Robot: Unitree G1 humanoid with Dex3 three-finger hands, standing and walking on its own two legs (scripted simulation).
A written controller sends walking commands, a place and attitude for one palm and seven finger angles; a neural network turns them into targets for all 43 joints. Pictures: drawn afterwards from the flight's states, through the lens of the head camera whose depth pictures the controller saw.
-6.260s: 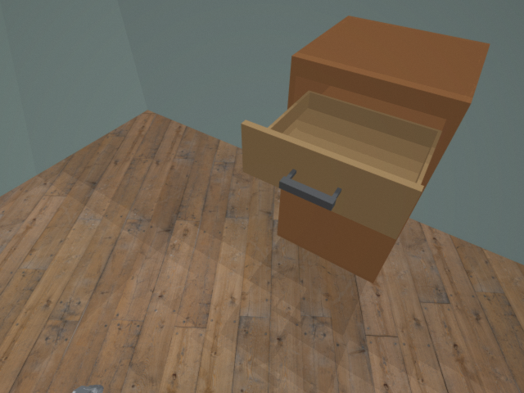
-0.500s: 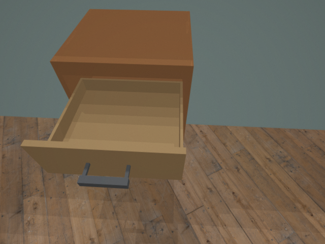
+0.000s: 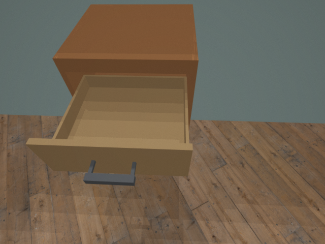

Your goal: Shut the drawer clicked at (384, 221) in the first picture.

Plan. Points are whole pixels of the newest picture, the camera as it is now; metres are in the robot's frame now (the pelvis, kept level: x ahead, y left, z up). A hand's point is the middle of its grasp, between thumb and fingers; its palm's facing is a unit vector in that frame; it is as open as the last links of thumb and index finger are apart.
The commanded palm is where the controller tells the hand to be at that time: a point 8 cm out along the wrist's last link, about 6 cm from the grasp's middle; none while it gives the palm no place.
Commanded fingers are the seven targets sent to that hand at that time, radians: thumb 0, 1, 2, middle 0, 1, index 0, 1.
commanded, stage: raise the hand and make a fist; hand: left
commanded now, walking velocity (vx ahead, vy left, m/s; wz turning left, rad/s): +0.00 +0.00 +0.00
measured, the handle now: (111, 171) +0.30 +0.17 -0.04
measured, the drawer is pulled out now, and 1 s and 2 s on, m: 0.30 0.30 0.30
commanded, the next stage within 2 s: bring the fist close to the handle in 1.98 s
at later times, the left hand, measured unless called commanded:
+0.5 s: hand out of the picture +0.10 +0.17 -0.03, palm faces +0.05 -1.00 -0.03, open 6.1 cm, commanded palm +0.10 +0.22 -0.03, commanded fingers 0.00 0.90 0.90 -0.64 -0.78 -0.64 -0.78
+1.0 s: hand (89, 243) +0.13 +0.16 +0.01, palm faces +0.01 -1.00 -0.02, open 3.5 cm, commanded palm +0.09 +0.21 +0.02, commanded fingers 0.00 0.90 0.90 -1.14 -1.32 -1.14 -1.32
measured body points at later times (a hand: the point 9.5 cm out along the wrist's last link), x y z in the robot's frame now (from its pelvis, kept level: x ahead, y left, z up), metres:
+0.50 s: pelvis -0.06 -0.01 -0.08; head -0.02 -0.01 +0.37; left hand +0.09 +0.22 -0.02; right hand +0.18 -0.26 -0.12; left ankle +0.01 +0.12 -0.73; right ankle -0.07 -0.08 -0.73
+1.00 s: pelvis -0.05 +0.01 -0.06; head -0.02 +0.01 +0.39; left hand +0.12 +0.22 +0.01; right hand +0.10 -0.24 -0.14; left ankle +0.01 +0.12 -0.73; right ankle -0.07 -0.08 -0.73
